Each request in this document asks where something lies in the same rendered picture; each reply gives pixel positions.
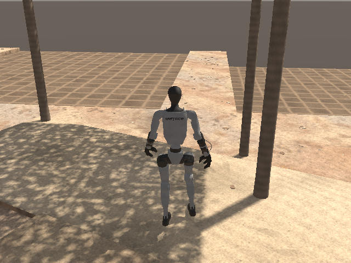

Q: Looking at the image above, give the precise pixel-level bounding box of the robot right hand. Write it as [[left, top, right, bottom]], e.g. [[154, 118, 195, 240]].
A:
[[199, 154, 212, 169]]

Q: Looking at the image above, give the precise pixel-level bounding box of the robot left upper arm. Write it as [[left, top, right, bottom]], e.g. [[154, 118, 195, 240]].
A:
[[149, 110, 164, 140]]

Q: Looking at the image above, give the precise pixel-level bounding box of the robot left hand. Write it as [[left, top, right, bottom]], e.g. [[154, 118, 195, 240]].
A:
[[144, 147, 157, 157]]

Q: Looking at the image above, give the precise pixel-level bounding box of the robot right upper arm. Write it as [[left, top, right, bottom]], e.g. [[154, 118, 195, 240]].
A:
[[186, 110, 202, 140]]

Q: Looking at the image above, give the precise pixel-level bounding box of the robot right forearm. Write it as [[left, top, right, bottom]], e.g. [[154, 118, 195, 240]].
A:
[[197, 132, 210, 157]]

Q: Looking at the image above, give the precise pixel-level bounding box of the robot torso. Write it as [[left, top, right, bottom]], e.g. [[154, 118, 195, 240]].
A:
[[162, 108, 188, 164]]

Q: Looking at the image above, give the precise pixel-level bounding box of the right robot foot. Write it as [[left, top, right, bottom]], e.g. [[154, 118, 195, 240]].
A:
[[188, 203, 196, 216]]

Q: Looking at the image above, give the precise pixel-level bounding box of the robot left forearm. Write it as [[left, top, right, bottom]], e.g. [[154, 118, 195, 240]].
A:
[[146, 132, 155, 149]]

